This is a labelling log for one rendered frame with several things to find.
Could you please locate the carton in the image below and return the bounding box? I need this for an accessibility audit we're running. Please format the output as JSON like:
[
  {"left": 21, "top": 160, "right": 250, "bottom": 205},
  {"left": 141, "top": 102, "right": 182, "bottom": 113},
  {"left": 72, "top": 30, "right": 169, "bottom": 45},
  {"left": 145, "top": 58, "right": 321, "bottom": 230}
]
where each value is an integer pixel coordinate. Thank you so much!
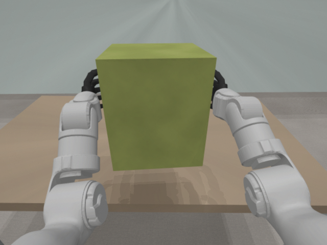
[{"left": 96, "top": 43, "right": 217, "bottom": 171}]

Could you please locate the right robot forearm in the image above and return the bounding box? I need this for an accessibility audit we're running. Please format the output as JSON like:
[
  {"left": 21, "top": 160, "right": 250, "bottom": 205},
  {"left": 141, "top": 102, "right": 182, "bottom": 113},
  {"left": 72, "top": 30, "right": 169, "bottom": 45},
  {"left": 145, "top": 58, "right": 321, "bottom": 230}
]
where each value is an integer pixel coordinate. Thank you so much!
[{"left": 213, "top": 88, "right": 311, "bottom": 204}]

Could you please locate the left robot forearm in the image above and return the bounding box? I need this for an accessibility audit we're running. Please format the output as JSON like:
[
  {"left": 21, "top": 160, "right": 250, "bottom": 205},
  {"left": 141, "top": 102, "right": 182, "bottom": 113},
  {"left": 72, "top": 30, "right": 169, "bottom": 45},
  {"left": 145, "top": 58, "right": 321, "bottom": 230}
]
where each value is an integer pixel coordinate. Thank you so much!
[{"left": 43, "top": 91, "right": 102, "bottom": 223}]

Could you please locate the left robot hand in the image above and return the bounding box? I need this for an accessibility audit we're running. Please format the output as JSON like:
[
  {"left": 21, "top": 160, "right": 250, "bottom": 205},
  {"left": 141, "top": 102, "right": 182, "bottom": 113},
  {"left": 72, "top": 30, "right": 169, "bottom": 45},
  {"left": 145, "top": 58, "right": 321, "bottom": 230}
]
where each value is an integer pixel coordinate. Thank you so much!
[{"left": 82, "top": 69, "right": 103, "bottom": 108}]

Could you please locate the robot right upper arm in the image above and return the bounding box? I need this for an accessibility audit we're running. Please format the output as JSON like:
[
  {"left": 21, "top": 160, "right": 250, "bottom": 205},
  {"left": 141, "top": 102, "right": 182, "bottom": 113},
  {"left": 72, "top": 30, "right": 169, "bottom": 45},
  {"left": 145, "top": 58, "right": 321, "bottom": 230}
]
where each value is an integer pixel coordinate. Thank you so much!
[{"left": 243, "top": 164, "right": 327, "bottom": 245}]

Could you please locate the table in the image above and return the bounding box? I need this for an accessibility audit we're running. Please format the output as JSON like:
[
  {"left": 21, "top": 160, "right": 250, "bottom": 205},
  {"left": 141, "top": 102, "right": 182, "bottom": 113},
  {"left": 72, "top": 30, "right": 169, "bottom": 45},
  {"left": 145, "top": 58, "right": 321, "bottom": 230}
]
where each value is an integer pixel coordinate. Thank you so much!
[{"left": 0, "top": 95, "right": 327, "bottom": 245}]

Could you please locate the robot left upper arm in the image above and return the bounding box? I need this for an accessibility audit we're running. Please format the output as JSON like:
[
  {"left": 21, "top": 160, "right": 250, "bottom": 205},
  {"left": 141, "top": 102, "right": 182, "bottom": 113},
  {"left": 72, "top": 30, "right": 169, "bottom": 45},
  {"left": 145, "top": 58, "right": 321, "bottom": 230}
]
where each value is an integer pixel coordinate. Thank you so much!
[{"left": 11, "top": 180, "right": 108, "bottom": 245}]

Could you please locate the right robot hand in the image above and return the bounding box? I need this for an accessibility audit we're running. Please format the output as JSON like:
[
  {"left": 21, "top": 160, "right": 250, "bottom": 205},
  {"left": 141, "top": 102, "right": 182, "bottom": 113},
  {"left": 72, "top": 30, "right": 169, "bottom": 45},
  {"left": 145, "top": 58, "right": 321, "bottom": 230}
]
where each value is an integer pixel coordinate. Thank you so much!
[{"left": 210, "top": 70, "right": 227, "bottom": 109}]

